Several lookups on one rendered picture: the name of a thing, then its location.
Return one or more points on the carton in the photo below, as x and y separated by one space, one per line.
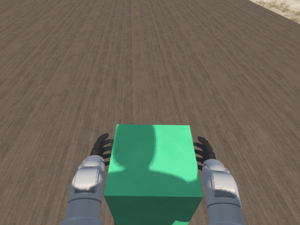
153 177

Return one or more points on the robot right hand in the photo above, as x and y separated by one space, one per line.
207 152

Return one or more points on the robot left hand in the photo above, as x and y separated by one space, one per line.
99 149

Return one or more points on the robot right forearm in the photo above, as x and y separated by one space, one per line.
222 196

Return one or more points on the robot left forearm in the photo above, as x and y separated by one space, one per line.
86 191

